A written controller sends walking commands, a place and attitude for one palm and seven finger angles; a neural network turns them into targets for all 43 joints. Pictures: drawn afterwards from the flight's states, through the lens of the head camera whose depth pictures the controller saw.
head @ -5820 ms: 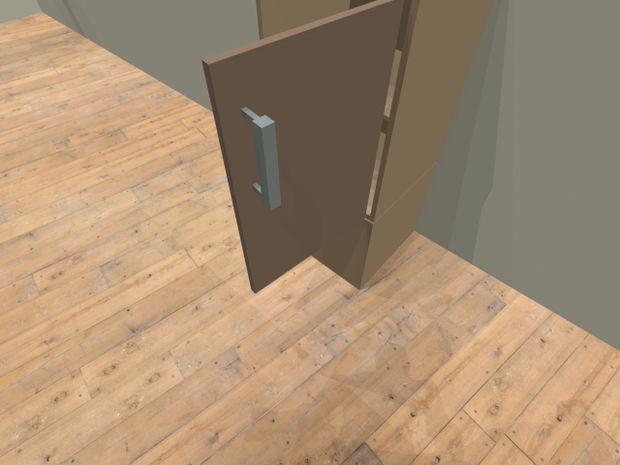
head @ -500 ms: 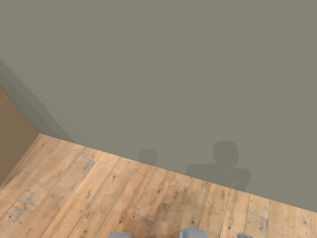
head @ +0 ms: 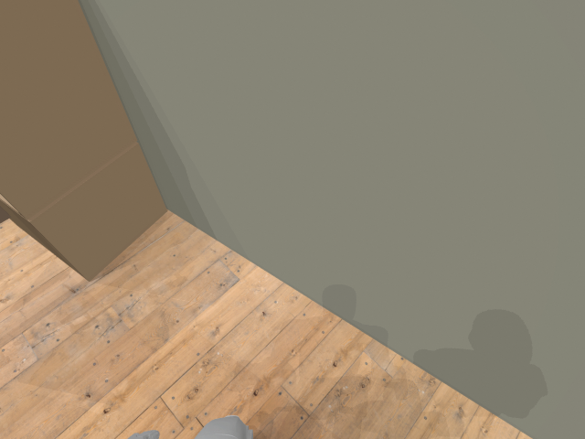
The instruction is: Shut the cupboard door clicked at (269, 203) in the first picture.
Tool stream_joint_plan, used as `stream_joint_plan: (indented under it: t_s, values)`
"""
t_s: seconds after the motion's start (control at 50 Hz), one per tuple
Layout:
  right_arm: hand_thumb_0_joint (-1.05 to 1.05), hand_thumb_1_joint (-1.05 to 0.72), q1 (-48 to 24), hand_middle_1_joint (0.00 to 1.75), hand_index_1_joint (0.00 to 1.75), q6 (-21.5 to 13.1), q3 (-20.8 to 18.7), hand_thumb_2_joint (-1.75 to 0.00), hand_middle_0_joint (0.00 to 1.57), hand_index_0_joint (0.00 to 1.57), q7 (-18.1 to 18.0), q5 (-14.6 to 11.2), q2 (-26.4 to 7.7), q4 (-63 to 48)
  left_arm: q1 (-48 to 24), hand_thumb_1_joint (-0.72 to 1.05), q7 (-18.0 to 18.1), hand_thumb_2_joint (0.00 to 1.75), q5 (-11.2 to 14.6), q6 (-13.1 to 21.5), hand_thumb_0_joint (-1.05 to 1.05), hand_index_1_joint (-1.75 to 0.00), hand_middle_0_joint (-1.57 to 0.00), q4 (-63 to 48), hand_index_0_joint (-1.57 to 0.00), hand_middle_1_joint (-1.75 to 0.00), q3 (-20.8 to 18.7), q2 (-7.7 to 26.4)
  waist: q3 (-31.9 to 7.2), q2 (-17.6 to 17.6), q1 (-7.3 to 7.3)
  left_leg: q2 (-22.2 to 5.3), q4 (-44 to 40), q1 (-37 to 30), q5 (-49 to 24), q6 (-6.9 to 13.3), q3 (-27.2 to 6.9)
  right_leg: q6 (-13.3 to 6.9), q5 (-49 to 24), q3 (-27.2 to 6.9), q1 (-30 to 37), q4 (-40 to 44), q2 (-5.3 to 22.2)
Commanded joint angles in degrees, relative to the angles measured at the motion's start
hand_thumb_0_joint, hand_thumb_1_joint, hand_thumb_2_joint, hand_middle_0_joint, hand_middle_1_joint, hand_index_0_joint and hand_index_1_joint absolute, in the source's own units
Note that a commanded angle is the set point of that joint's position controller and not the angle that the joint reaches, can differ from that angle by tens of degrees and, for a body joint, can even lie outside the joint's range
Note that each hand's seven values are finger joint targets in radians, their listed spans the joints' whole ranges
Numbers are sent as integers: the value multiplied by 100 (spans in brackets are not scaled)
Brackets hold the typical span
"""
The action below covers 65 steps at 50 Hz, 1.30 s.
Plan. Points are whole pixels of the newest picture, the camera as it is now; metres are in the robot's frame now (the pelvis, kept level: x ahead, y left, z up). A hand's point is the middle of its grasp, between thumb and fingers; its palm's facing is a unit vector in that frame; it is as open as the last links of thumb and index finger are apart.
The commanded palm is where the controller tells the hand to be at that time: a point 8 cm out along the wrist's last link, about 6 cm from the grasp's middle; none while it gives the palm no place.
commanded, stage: turn to face it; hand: left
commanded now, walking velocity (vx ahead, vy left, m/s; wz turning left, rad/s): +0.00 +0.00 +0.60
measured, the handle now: out of the picture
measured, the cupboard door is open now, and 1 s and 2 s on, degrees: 82 82 82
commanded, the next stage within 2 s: take the last steps up to it in 1.36 s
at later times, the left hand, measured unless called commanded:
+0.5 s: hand out of the picture +0.06 +0.22 -0.15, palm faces +0.28 -0.92 -0.29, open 7.4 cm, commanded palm none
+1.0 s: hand out of the picture -0.07 +0.23 -0.18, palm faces +0.58 -0.78 -0.23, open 7.4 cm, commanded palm none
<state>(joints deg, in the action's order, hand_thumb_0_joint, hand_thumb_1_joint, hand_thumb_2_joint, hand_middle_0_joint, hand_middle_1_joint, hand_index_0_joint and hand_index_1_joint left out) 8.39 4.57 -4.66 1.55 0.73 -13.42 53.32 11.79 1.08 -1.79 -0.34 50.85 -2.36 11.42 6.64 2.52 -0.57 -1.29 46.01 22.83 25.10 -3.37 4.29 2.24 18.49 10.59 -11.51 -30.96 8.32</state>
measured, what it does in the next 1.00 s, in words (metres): steps on the spot, turning left: left foot, then right foot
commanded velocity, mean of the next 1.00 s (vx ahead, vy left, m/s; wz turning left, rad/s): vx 0.00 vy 0.00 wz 0.58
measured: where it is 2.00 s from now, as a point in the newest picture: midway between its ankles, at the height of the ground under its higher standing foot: outside the picture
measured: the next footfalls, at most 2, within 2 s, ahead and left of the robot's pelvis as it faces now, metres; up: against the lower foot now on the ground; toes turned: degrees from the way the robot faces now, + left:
left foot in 0.06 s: +0.06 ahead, +0.12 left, +0.00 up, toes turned +7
right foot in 0.48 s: +0.07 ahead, -0.14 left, +0.00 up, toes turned +14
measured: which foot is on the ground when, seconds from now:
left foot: up 0.00-0.04, down 0.06-0.48, up 0.50-0.78, down 0.80-1.00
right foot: down 0.00-0.06, up 0.08-0.46, down 0.48-0.82, up 0.84-1.00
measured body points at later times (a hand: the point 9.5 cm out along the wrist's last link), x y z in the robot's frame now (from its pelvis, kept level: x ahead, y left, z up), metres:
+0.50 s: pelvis +0.00 -0.02 -0.01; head +0.04 -0.01 +0.44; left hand +0.04 +0.27 -0.13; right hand +0.13 -0.25 -0.15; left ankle +0.02 +0.11 -0.73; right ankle +0.03 -0.14 -0.74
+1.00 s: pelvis +0.00 +0.01 +0.00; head +0.02 +0.07 +0.45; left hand -0.10 +0.28 -0.16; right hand +0.22 -0.14 -0.12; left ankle -0.03 +0.10 -0.74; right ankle +0.07 -0.14 -0.66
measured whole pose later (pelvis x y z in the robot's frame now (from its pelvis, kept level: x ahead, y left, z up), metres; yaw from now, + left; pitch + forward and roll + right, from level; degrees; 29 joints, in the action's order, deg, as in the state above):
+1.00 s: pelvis +0.00 +0.01 +0.00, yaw +34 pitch +1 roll -2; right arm 8.2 1.6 -2.9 -0.4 1.5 -11.4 52.2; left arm 10.1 0.7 -1.2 -3.9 53.2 -4.7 15.7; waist 5.7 2.8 0.5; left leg 0.6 31.3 17.7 14.4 2.5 0.1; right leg 4.8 24.4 1.7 -27.5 -62.9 5.6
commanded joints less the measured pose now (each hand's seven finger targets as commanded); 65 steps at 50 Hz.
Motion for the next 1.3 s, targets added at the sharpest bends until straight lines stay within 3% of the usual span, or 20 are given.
stream_joint_plan:
  t_s: [0.0,0.04,0.08,0.18,0.4,0.42,0.46,0.5,0.56,0.68,0.74,0.76,0.8,0.82,0.92,1.16,1.18,1.22,1.24,1.28]
  values:
    - [0,-90,219,30,30,-290,-30,-90,20,20,11,-6,-487,-462,242,90,11,90,90,38,0,-30,-20,-262,-20,-30,-392,1319,-1041,521,-83,130,-1929,-1136,-1400,139,196,-314,-3157,-261,281,-502,1063]
    - [0,-90,1032,30,30,-343,-327,-90,20,20,-91,56,-1589,-360,-30,90,-39,90,157,-34,0,-30,-20,-637,-20,-30,-234,647,-1447,-2170,-547,-2219,-2491,-2584,-4618,1414,-2905,397,1970,-116,-2153,-2891,-115]
    - [0,-90,1102,30,30,-340,-267,-90,20,20,-182,60,-1459,-250,-572,90,10,90,79,-133,0,-30,-20,-705,-20,-30,-241,786,-1325,-1306,-546,-2093,-2534,-2090,-3683,1659,-2624,224,1610,-992,-2322,-3686,-47]
    - [0,-90,217,30,30,-396,-129,-90,20,20,-268,55,-1057,-439,-199,90,-71,90,73,-172,0,-30,-20,-332,-20,-30,-284,693,-973,-1088,-64,-1194,-2726,-1354,-2554,1157,-1860,252,442,-1081,-1926,-3251,-238]
    - [0,-90,0,30,30,-243,-234,-90,20,20,-183,62,-1066,-504,128,90,7,90,132,-92,0,-30,-20,-327,-20,-30,-286,726,-890,-1200,124,-767,-2469,-261,-1745,1005,-2530,71,9,-879,144,-63,-789]
    - [0,-90,-83,30,30,-234,-223,-90,20,20,-170,22,-944,-556,379,90,35,90,127,-46,0,-30,-20,-284,-20,-30,-332,873,-991,-818,272,-500,-2137,166,-1382,791,-2408,15,-289,-1053,826,798,-592]
    - [0,-90,-176,30,30,-238,-189,-90,20,20,-110,-28,-510,-750,395,90,101,90,-10,14,0,-30,-20,-363,-20,-30,-469,1637,-804,1486,423,645,475,1385,740,81,-687,-989,264,-3318,945,1993,1900]
    - [0,-90,76,30,30,-167,-219,-90,20,20,-28,54,-635,-549,-330,90,120,90,45,35,0,-30,-20,-549,-20,-30,-304,1141,-505,668,-22,165,2039,1050,249,155,-884,-1133,-99,-2368,-95,1798,1503]
    - [0,-90,124,30,30,-104,-167,-90,20,20,25,16,-450,-432,-402,90,86,90,73,71,0,-30,-20,-524,-20,-30,-232,916,-498,1124,-109,-3,2089,1074,-114,-36,-499,-838,-2115,-1139,257,1307,963]
    - [0,-90,-449,30,30,-203,-5,-90,20,20,41,-30,-195,-571,399,90,72,90,10,78,0,-30,-20,-224,-20,-30,-359,1277,-700,856,320,44,-159,369,147,-13,115,-839,-3594,-801,947,579,1258]
    - [0,-90,14,30,30,-280,-8,-90,20,20,14,-10,-337,-479,339,90,17,90,71,60,0,-30,-20,-202,-20,-30,-392,1360,-967,672,56,230,-1522,-661,-905,103,298,-451,-3587,-391,662,-221,1078]
    - [0,-90,343,30,30,-316,-72,-90,20,20,10,5,-565,-397,273,90,-8,90,107,42,0,-30,-20,-232,-20,-30,-375,1275,-1180,232,-148,20,-2066,-1503,-1779,229,-12,-181,-3071,-192,81,-950,975]
    - [0,-90,1219,30,30,-341,-331,-90,20,20,-129,23,-1638,-241,-175,90,-19,90,150,-48,0,-30,-20,-642,-20,-30,-202,668,-1658,-2026,-581,-2269,-2345,-2678,-5408,1630,-2947,331,2093,-470,-2129,-3227,-155]
    - [0,-90,1267,30,30,-322,-316,-90,20,20,-161,50,-1623,-174,-381,90,9,90,109,-114,0,-30,-20,-698,-20,-30,-226,809,-1574,-1372,-580,-2306,-2304,-2437,-4668,1777,-2639,221,1928,-933,-2170,-3645,-60]
    - [0,-90,263,30,30,-402,-104,-90,20,20,-273,71,-1004,-384,-261,90,-65,90,75,-194,0,-30,-20,-306,-20,-30,-271,672,-766,-1093,-69,-1214,-2747,-1231,-2735,1149,-1861,233,451,-1068,-2001,-3383,-175]
    - [0,-90,138,30,30,-303,-135,-90,20,20,-222,63,-943,-363,88,90,-9,90,122,-70,0,-30,-20,-220,-20,-30,-209,628,-965,-1189,119,-846,-2267,-722,-2805,1068,-2134,99,-112,-802,-28,-159,-749]
    - [0,-90,77,30,30,-302,-120,-90,20,20,-213,30,-841,-385,276,90,19,90,130,-27,0,-30,-20,-154,-20,-30,-240,712,-1008,-946,220,-674,-2036,-413,-2554,887,-2070,63,-597,-859,550,544,-642]
    - [0,-90,114,30,30,-316,-28,-90,20,20,-162,-43,-274,-535,491,90,87,90,8,79,0,-30,-20,-110,-20,-30,-381,1444,-966,1347,326,579,-134,969,264,179,-672,-766,-1327,-2956,1333,1498,1473]
    - [0,-90,33,30,30,-269,-76,-90,20,20,-154,-10,-510,-532,461,90,87,90,28,78,0,-30,-20,-162,-20,-30,-349,1471,-869,1116,352,376,1083,794,1007,201,-773,-1234,-1672,-3026,563,1527,1957]
    - [0,-90,77,30,30,-185,-91,-90,20,20,-132,27,-403,-334,-28,90,118,90,50,96,0,-30,-20,-213,-20,-30,-263,1014,-548,1002,64,197,1875,958,475,155,-829,-1153,-2482,-2242,422,1307,1275]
